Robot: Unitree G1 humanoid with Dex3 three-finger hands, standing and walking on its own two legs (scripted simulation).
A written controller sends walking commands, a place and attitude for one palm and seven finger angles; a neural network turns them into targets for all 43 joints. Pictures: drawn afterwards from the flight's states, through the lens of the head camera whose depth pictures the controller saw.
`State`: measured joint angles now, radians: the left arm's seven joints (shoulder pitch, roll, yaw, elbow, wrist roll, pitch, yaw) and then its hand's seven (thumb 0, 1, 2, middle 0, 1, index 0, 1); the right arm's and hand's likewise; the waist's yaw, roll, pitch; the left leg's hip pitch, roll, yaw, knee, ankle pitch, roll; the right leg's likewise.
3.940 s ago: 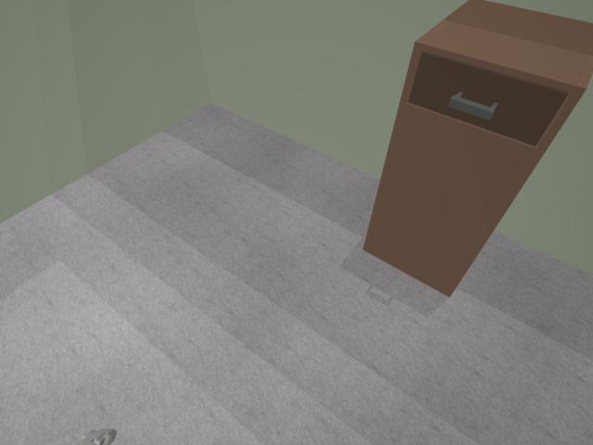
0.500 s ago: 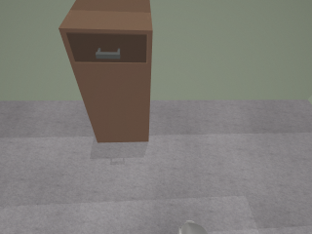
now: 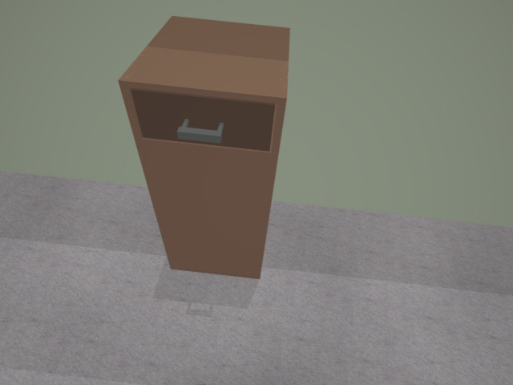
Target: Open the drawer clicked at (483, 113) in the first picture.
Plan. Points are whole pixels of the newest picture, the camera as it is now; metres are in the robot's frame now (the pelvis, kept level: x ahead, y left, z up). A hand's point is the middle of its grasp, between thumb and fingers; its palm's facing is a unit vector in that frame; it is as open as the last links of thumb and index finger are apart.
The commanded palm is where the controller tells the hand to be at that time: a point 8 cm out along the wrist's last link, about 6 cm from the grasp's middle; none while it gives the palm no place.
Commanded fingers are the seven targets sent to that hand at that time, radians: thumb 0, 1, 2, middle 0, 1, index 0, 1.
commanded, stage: take the last steps up to it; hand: left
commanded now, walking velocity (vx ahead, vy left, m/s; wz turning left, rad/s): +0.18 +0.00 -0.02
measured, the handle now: (201, 129) +0.66 +0.20 +0.02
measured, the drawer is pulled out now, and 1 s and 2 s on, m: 0.00 0.00 0.00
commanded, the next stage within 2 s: come to a stop and stand still in 0.06 s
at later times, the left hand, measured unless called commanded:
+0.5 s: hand (167, 377) +0.17 +0.17 -0.17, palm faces +0.00 -0.97 -0.26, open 7.3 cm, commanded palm none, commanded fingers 0.00 0.90 0.90 -0.20 -0.30 -0.20 -0.30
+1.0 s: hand out of the picture +0.09 +0.20 -0.17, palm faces +0.05 -0.97 -0.22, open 7.4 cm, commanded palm none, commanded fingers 0.00 0.90 0.90 -0.20 -0.30 -0.20 -0.30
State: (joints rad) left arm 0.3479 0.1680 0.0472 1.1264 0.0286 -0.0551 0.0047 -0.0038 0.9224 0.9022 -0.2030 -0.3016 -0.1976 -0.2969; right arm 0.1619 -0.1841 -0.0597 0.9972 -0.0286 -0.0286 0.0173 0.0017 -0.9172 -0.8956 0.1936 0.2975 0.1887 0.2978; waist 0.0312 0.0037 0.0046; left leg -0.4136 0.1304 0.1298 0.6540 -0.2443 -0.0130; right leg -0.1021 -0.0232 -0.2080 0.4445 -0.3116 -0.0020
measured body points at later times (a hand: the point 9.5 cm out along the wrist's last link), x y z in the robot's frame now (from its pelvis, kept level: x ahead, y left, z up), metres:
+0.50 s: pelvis +0.11 -0.02 -0.01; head +0.14 -0.04 +0.44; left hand +0.17 +0.22 -0.15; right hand +0.09 -0.23 -0.18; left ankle +0.08 +0.11 -0.71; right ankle +0.15 -0.13 -0.73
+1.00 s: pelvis +0.07 +0.01 +0.00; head +0.08 +0.02 +0.45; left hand +0.09 +0.25 -0.16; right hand +0.11 -0.22 -0.15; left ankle +0.06 +0.13 -0.73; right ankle +0.05 -0.11 -0.74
